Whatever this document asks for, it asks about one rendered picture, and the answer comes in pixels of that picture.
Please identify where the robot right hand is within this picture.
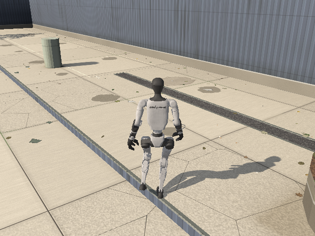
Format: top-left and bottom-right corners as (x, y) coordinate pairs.
(172, 132), (183, 141)

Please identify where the humanoid robot head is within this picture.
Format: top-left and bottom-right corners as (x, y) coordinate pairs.
(150, 78), (166, 101)

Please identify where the robot left forearm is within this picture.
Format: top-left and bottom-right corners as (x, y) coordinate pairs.
(129, 120), (139, 140)

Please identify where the robot right forearm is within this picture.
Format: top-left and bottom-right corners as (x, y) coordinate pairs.
(175, 119), (183, 134)

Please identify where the robot right shin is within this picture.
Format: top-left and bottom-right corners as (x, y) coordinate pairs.
(158, 160), (168, 192)

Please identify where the robot left hand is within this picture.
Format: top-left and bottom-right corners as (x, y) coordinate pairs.
(127, 139), (139, 150)

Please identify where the robot left upper arm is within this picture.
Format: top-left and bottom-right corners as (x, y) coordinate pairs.
(134, 99), (148, 126)

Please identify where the robot right upper arm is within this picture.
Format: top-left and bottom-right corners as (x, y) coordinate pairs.
(168, 99), (180, 126)

